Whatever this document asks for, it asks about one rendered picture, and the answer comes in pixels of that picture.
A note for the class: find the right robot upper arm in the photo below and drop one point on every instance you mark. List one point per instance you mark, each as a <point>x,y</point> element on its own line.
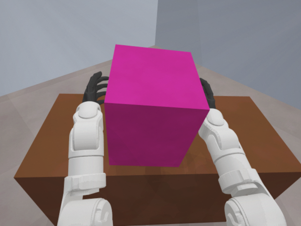
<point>253,210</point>

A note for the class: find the left robot upper arm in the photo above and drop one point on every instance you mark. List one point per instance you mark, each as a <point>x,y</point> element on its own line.
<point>86,212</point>

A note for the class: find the pedestal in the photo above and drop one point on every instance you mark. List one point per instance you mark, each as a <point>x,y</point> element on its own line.
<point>151,195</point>

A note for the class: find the left robot hand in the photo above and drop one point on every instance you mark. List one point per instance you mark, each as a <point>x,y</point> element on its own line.
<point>90,93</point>

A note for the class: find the right robot hand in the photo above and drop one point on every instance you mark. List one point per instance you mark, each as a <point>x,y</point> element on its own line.
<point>208,93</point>

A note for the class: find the robot left forearm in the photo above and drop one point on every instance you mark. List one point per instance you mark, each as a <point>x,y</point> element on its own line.
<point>86,151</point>

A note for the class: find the carton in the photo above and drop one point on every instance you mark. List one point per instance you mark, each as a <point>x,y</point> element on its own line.
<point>154,106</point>

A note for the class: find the robot right forearm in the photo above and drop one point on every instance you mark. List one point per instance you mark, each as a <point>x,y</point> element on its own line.
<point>236,177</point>

